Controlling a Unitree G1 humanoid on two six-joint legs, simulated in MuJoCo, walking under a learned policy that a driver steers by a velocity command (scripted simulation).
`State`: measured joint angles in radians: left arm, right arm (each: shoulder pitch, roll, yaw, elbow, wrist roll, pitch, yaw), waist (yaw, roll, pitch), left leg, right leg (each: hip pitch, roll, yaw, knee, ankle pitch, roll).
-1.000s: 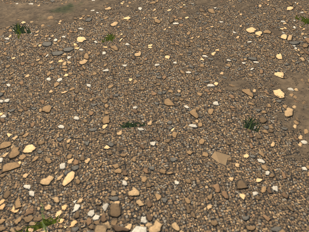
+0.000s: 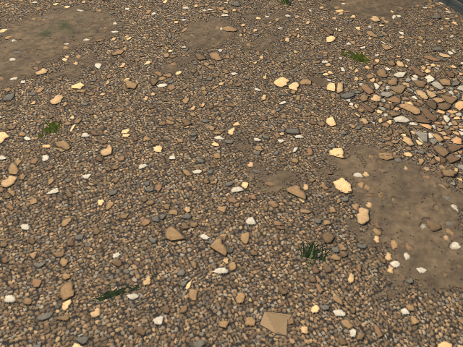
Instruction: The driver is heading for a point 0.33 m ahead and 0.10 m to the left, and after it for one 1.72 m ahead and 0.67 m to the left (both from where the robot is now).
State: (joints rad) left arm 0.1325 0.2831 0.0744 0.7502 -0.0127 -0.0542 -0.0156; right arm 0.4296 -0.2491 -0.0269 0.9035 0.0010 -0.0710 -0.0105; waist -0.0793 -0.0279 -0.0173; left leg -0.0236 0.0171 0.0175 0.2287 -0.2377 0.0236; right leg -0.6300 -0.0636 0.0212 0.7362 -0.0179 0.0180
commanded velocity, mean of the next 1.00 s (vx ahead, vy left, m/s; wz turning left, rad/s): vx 0.32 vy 0.00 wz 0.46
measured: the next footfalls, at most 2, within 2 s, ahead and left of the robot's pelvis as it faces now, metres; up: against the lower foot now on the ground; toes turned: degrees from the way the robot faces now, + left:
right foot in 0.18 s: +0.25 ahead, -0.16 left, +0.00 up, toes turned +3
left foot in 0.66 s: +0.48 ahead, +0.13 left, +0.00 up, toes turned +20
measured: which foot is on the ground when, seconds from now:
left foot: down 0.00-0.20, up 0.22-0.64, down 0.66-1.00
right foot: up 0.00-0.16, down 0.18-0.66, up 0.68-1.00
